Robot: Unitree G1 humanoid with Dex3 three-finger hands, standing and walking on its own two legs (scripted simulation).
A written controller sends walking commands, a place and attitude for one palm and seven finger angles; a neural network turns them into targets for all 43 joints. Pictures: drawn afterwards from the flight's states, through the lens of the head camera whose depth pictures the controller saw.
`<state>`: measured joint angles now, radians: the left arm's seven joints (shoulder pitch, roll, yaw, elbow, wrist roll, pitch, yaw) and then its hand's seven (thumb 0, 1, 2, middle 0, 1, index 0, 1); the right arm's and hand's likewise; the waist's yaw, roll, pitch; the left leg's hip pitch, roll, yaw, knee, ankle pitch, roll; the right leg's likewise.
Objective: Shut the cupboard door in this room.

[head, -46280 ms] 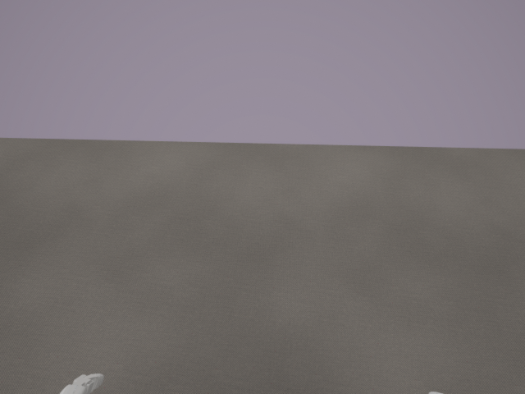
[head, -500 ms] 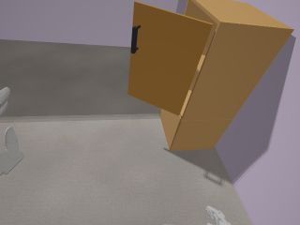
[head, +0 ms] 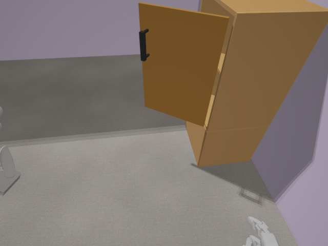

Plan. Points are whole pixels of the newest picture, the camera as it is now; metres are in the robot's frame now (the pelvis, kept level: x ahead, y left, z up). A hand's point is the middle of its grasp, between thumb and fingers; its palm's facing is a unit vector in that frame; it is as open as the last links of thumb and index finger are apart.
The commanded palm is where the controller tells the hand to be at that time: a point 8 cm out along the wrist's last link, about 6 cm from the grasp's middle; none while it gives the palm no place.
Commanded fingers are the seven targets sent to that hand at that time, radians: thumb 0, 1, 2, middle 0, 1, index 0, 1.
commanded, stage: stop stepping back and stand still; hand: left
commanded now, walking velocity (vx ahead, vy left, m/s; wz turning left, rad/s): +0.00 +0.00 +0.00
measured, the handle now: (145, 45) +0.97 +0.14 +0.07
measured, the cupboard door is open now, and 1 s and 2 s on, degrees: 55 55 55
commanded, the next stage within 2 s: let the arm hang, fingers relaxed in 0.18 s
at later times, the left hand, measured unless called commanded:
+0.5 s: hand out of the picture +0.13 +0.23 -0.11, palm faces +0.01 -0.94 -0.34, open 7.4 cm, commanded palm none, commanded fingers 0.00 0.90 0.90 -0.20 -0.30 -0.20 -0.30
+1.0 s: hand out of the picture -0.10 +0.21 -0.16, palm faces +0.05 -0.98 -0.19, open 7.4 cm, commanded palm none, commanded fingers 0.00 0.90 0.90 -0.20 -0.30 -0.20 -0.30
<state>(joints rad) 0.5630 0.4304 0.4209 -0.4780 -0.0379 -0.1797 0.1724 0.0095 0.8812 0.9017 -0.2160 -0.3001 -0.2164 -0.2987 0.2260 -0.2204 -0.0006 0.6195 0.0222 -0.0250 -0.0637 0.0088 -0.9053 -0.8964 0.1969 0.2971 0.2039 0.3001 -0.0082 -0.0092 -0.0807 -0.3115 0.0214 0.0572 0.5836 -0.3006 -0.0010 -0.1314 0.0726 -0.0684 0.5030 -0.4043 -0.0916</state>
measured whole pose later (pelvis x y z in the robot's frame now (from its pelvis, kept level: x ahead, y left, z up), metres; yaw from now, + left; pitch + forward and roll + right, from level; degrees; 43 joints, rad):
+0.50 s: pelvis -0.02 +0.02 -0.01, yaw +2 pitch +0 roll +1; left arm 0.24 0.26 0.02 0.57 0.03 0.04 0.02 0.00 0.90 0.90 -0.20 -0.30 -0.20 -0.30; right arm 0.19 -0.29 0.00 0.77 -0.02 0.03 0.01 0.01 -0.91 -0.90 0.20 0.30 0.20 0.30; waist -0.02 0.03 0.02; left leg -0.35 -0.02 0.03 0.68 -0.32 0.02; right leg -0.19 0.02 -0.09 0.66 -0.47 -0.07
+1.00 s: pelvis -0.04 +0.05 +0.01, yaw +1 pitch -2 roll +0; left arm 0.39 0.14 0.00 1.17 0.01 0.01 0.03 0.00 0.91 0.90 -0.20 -0.30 -0.20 -0.30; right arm 0.30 -0.14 0.02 1.13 -0.01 0.02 -0.04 0.01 -0.92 -0.90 0.20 0.30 0.20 0.30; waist 0.00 0.01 0.03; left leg -0.22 -0.05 0.06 0.39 -0.15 0.07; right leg -0.06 0.01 -0.07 0.38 -0.29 -0.02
